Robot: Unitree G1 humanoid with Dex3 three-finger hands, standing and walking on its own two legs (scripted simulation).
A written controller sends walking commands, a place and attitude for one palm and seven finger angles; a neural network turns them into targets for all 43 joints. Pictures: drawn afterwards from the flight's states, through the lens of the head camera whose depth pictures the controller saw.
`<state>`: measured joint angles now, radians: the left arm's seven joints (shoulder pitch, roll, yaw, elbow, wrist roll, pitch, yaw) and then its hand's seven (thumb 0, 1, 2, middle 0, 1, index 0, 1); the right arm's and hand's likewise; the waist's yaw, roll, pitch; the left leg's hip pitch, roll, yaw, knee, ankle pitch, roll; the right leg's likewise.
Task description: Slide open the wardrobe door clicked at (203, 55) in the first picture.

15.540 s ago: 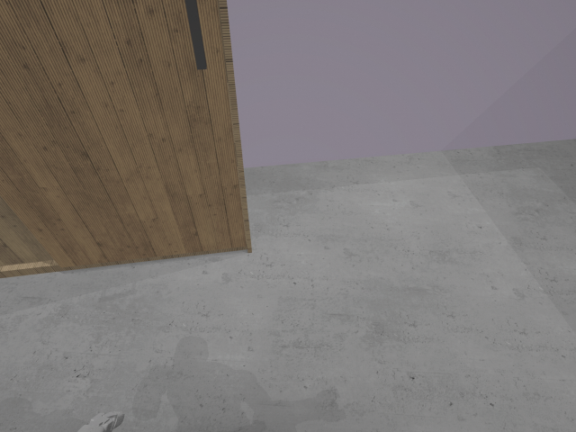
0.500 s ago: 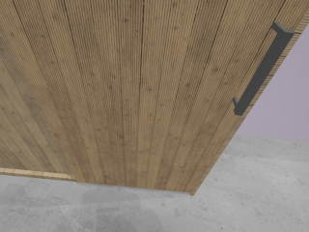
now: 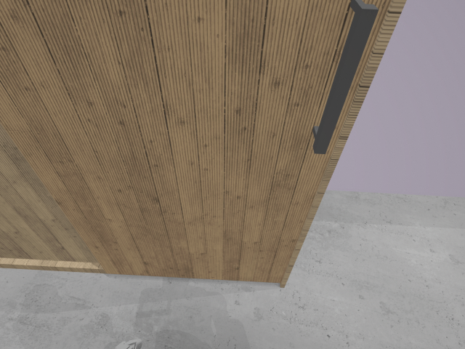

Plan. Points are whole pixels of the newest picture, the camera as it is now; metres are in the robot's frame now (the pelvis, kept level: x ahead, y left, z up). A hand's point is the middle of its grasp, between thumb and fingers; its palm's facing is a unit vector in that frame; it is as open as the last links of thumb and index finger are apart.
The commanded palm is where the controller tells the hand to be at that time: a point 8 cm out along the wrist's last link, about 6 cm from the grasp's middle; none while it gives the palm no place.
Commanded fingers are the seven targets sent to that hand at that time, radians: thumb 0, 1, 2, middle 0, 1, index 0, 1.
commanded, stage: come to a stop and stand still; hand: right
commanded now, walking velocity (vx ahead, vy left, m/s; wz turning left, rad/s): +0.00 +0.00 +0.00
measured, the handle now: (335, 85) +0.48 -0.17 +0.23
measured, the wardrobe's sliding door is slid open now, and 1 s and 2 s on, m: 0.00 0.00 0.00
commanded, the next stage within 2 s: look again from close up in 0.76 s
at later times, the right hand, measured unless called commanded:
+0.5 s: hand out of the picture +0.03 -0.24 -0.16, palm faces -0.02 +0.98 -0.18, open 7.3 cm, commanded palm none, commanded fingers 0.00 -0.90 -0.90 0.20 0.30 0.20 0.30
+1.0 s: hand out of the picture -0.01 -0.20 -0.15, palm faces +0.00 +0.99 -0.15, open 7.4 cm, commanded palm none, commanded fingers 0.00 -0.90 -0.90 0.20 0.30 0.20 0.30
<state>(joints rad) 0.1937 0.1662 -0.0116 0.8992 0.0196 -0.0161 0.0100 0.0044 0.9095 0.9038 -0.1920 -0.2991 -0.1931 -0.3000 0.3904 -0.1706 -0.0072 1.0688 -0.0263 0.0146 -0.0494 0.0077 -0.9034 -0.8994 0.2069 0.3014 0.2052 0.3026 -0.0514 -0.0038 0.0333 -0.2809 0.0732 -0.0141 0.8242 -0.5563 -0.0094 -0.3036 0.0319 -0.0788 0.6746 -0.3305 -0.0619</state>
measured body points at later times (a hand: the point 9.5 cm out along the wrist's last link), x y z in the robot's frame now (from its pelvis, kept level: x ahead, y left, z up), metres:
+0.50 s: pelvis +0.00 -0.06 +0.02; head +0.01 -0.07 +0.47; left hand -0.04 +0.17 -0.13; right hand +0.03 -0.29 -0.14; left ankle +0.00 +0.09 -0.71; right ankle +0.03 -0.09 -0.72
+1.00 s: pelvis +0.01 -0.04 +0.02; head +0.01 -0.05 +0.47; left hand +0.01 +0.18 -0.13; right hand -0.01 -0.25 -0.14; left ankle +0.01 +0.10 -0.72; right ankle +0.03 -0.09 -0.72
